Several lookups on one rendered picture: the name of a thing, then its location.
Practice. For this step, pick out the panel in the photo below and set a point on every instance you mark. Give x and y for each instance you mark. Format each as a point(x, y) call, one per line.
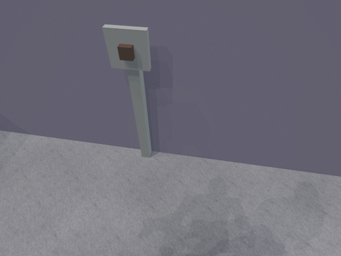
point(139, 38)

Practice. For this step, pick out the button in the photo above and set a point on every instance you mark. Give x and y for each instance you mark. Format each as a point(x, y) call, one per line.
point(126, 52)

